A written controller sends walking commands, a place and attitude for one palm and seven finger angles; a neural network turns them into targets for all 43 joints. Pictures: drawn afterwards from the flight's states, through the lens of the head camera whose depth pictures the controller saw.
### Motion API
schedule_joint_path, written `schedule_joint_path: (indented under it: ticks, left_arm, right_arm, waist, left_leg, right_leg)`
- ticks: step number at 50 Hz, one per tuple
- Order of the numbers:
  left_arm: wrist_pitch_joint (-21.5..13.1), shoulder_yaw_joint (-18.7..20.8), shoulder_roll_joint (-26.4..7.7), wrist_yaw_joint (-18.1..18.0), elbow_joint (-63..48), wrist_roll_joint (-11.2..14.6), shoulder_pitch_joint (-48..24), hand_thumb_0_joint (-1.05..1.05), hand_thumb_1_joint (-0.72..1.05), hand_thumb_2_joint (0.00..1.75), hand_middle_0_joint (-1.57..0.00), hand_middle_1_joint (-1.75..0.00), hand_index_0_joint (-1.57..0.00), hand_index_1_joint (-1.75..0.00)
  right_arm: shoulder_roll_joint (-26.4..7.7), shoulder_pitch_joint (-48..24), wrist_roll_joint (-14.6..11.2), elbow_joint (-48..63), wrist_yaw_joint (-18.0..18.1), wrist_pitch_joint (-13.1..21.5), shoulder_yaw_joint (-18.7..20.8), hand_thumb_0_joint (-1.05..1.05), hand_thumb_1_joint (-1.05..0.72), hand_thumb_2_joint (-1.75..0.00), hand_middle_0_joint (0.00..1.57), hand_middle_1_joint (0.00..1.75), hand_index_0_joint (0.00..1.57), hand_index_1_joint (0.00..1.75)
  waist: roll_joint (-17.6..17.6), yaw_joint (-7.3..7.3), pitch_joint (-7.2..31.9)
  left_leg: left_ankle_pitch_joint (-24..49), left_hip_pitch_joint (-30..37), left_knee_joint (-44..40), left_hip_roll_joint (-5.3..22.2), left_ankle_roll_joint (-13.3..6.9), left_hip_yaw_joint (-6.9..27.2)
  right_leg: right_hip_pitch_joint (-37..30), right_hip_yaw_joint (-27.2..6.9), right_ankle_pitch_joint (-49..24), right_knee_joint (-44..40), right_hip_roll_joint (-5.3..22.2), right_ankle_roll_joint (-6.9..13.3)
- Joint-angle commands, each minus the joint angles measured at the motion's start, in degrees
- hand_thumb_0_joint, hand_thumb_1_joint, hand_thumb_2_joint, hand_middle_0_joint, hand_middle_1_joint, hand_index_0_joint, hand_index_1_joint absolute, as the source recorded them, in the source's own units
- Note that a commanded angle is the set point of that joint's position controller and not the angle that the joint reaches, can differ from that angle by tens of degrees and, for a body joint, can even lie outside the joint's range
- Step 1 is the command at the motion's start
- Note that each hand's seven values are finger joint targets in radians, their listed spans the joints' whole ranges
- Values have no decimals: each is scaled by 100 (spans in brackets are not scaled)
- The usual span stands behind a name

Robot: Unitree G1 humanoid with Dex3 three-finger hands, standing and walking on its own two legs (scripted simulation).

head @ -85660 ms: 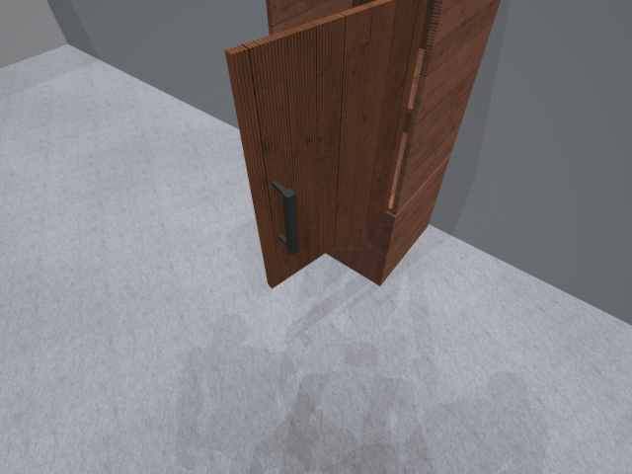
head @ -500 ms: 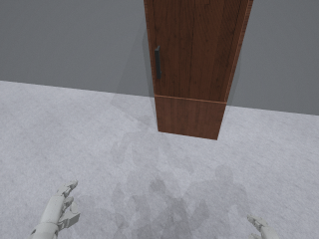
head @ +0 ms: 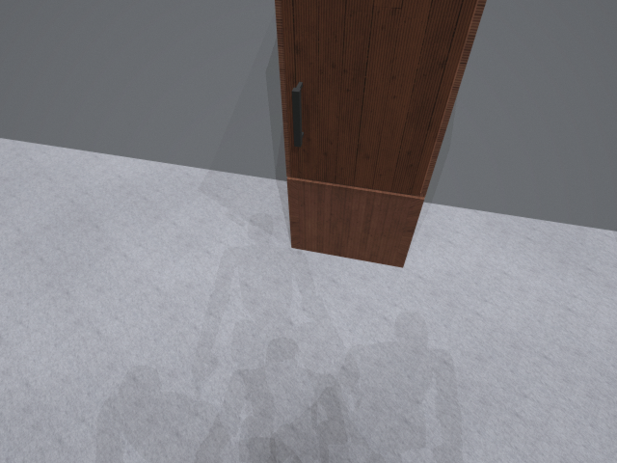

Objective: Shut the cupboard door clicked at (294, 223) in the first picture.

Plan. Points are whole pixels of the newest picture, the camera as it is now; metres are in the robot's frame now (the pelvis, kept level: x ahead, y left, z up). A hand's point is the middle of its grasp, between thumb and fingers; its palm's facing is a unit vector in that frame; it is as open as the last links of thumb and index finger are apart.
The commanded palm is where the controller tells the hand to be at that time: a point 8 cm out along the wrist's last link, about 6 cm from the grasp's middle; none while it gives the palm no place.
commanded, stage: let the arm hang, fingers relaxed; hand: left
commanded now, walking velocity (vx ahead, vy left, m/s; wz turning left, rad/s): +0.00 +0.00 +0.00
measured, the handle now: (299, 115) +1.00 +0.09 -0.10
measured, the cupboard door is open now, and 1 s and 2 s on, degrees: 0 0 0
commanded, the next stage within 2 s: look to check the result in 0.44 s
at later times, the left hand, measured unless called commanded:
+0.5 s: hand out of the picture +0.06 +0.21 -0.16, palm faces +0.00 -0.97 -0.25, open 7.4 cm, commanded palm none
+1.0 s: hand out of the picture +0.09 +0.22 -0.15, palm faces +0.00 -0.95 -0.33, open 7.4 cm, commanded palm none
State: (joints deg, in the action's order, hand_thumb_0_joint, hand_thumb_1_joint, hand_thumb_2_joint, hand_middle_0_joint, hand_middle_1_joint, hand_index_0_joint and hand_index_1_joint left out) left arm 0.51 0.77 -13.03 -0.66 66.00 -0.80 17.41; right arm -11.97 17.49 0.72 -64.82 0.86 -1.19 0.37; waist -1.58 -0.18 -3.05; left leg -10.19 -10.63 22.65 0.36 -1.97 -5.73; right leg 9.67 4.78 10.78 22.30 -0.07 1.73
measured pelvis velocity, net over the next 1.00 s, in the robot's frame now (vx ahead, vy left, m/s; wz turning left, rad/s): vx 0.04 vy -0.01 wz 0.01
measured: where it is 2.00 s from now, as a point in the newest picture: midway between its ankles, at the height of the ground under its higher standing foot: outside the picture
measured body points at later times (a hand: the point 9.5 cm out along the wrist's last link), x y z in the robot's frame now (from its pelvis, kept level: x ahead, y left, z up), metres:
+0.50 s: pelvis +0.02 +0.00 +0.00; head +0.02 -0.01 +0.45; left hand +0.06 +0.26 -0.14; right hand +0.06 -0.26 -0.15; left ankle +0.03 +0.10 -0.74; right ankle +0.02 -0.10 -0.74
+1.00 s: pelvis +0.04 -0.01 +0.01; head +0.05 -0.03 +0.45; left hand +0.09 +0.27 -0.13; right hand +0.11 -0.30 -0.14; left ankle +0.03 +0.10 -0.74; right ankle +0.02 -0.10 -0.74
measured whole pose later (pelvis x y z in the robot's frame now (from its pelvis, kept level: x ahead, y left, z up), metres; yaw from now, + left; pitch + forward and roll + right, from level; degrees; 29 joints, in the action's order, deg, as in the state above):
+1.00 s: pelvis +0.04 -0.01 +0.01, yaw +1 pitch -1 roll +0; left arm -1.1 0.4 -17.1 0.0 64.8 -0.9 8.4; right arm -18.3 7.1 0.6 -64.1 0.3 0.2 0.1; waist -1.2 0.0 -2.2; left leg -10.0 -5.0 16.3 0.3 -0.6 -4.9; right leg 4.3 5.4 11.6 17.1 -0.6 2.3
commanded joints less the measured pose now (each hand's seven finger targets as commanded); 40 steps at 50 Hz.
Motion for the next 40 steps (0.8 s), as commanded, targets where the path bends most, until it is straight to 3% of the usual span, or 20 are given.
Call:
schedule_joint_path:
  ticks: [1, 18, 40]
  left_arm:
    - [-129, 156, -725, -74, -278, -4, -90, 0, 90, 90, -20, -30, -20, -30]
    - [-200, 184, -894, -58, -393, -17, -490, 0, 90, 90, -20, -30, -20, -30]
    - [-259, 186, -1401, -26, -371, 3, -874, 0, 90, 90, -20, -30, -20, -30]
  right_arm:
    - [-772, 43, 26, 245, 74, 127, 134, 0, -90, -90, 20, 30, 20, 30]
    - [-1005, -515, 22, 296, 58, 234, 138, 0, -90, -90, 20, 30, 20, 30]
    - [-1548, -1046, 8, 337, 43, 239, 150, 0, -90, -90, 20, 30, 20, 30]
  waist:
    - [332, -17, -191]
    - [74, 9, 21]
    - [144, -22, 360]
  left_leg:
    - [-595, -126, -613, 597, -54, 776]
    - [227, 124, -769, 689, -13, 854]
    - [883, 641, -776, 771, 34, 835]
  right_leg:
    - [341, -872, 753, -716, 652, 163]
    - [-40, -785, -238, -616, 684, 98]
    - [-377, -799, -1034, -766, 795, 114]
